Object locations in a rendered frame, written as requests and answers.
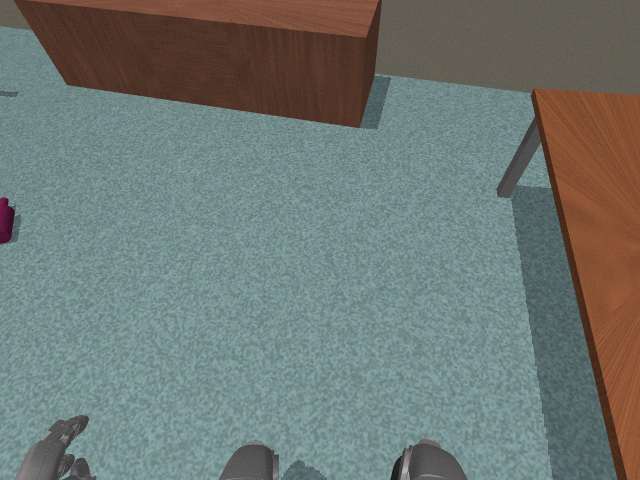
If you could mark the bottle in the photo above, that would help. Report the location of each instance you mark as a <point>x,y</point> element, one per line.
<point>6,220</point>

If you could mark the left robot hand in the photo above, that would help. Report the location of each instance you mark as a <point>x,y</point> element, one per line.
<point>46,459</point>

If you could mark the coffee table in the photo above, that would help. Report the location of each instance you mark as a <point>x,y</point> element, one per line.
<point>591,145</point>

